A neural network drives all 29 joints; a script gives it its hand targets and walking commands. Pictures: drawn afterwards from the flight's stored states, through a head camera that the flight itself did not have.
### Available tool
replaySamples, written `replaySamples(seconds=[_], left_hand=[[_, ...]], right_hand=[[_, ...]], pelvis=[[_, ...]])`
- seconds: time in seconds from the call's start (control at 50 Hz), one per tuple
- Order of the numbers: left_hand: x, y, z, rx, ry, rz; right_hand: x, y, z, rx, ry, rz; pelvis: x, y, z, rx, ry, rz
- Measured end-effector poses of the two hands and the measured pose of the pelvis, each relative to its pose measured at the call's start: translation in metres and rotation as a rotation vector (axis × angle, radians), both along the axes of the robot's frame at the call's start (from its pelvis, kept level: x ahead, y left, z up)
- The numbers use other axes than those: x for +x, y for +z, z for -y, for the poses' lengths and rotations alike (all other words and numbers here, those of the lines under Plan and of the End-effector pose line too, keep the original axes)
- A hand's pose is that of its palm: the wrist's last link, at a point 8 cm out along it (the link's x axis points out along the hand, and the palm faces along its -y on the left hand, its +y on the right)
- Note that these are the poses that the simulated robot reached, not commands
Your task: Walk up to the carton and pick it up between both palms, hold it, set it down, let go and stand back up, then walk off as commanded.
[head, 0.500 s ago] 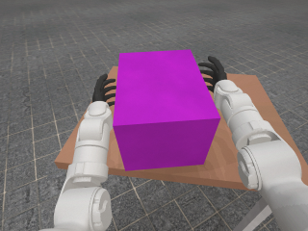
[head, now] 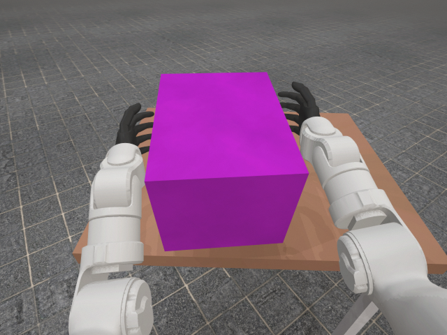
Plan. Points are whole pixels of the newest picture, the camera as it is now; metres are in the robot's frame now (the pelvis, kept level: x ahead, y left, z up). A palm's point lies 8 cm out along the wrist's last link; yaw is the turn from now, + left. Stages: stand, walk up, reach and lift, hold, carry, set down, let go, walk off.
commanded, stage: reach and lift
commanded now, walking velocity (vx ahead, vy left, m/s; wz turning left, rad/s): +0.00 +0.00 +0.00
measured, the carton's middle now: (219, 155) +0.42 -0.01 +0.15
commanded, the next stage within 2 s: hold in 1.30 s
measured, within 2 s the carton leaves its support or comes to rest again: neither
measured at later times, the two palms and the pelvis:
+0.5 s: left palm (124, 135) +0.38 +0.15 +0.23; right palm (309, 112) +0.39 -0.16 +0.26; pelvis +0.00 +0.00 +0.00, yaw +0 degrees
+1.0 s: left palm (119, 127) +0.37 +0.16 +0.25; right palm (312, 102) +0.39 -0.16 +0.28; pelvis +0.00 +0.00 +0.00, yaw +0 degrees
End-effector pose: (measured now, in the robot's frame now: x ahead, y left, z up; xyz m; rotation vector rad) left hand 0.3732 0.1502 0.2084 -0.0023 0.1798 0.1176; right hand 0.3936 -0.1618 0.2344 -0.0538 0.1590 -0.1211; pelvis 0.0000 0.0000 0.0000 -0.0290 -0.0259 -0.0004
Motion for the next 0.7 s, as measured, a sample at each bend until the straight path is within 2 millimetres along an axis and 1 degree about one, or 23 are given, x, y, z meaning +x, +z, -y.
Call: replaySamples(seconds=[0.18, 0.38, 0.56, 0.7], left_hand=[[-0.005, 0.012, -0.001, -0.005, 0.000, 0.023], [0.001, 0.016, -0.002, -0.009, -0.018, 0.003], [0.003, 0.028, -0.006, -0.004, -0.024, 0.023], [0.003, 0.031, -0.007, -0.005, -0.031, 0.019]], right_hand=[[-0.006, 0.013, -0.001, -0.002, -0.001, 0.025], [-0.004, 0.016, -0.001, -0.008, -0.013, 0.005], [-0.003, 0.030, -0.005, -0.015, -0.017, 0.025], [-0.004, 0.036, -0.006, -0.020, -0.018, 0.021]], pelvis=[[-0.001, 0.000, 0.001, 0.001, 0.000, 0.001], [-0.001, 0.000, 0.001, 0.001, 0.000, 0.003], [0.002, 0.000, 0.000, 0.000, 0.000, -0.001], [0.001, 0.000, 0.000, 0.000, 0.000, -0.001]])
